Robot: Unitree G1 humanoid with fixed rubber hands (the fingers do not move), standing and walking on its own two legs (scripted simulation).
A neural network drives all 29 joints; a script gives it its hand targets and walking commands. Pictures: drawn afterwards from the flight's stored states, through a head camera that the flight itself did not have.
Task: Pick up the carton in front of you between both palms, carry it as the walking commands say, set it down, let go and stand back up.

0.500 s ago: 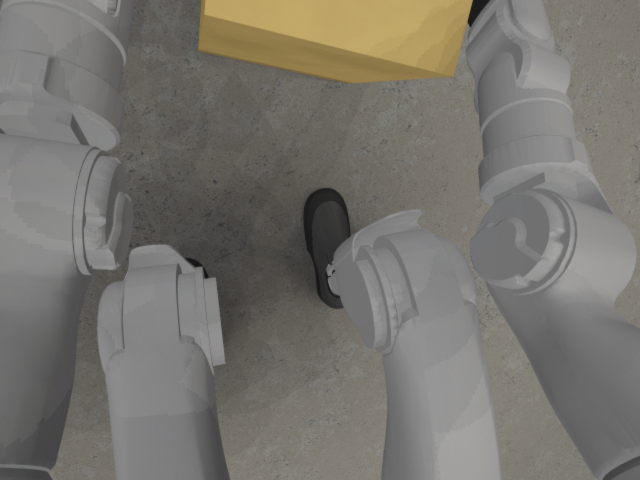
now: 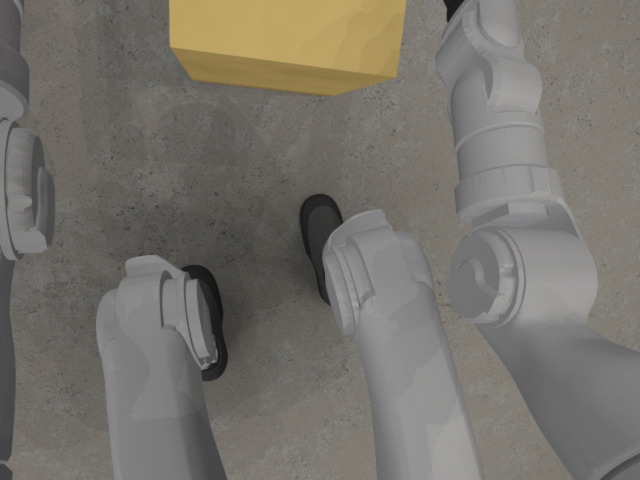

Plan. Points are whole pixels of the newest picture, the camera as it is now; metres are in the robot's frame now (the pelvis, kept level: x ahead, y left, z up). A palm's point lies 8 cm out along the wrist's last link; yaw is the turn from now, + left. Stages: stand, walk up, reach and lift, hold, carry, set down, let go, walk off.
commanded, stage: set down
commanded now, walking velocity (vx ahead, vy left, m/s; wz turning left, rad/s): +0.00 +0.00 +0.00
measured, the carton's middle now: out of the picture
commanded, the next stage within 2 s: let go in 0.76 s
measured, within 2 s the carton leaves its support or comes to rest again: neither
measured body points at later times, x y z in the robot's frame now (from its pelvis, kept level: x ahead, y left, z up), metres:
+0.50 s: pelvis +0.02 +0.00 +0.12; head +0.38 +0.01 +0.40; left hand +0.66 +0.13 +0.01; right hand +0.52 -0.24 +0.01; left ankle +0.07 +0.11 -0.38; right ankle +0.16 -0.13 -0.38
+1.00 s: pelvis +0.05 +0.00 +0.24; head +0.36 +0.01 +0.57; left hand +0.61 +0.15 +0.13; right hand +0.49 -0.23 +0.13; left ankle +0.07 +0.11 -0.38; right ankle +0.16 -0.13 -0.38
